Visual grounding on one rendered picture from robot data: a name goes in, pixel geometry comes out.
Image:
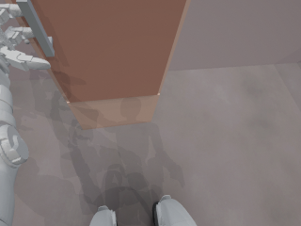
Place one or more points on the robot right shin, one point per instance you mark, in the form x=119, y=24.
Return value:
x=166, y=197

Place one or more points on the handle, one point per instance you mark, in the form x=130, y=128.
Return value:
x=32, y=18

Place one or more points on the cupboard door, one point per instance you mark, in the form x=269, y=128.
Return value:
x=109, y=49

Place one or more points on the right robot thigh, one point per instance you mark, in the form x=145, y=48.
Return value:
x=172, y=213

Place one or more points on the left robot hand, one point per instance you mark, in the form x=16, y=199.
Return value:
x=12, y=37

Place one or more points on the robot left forearm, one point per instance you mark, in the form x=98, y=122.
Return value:
x=6, y=99

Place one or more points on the left robot upper arm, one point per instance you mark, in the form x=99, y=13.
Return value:
x=13, y=152

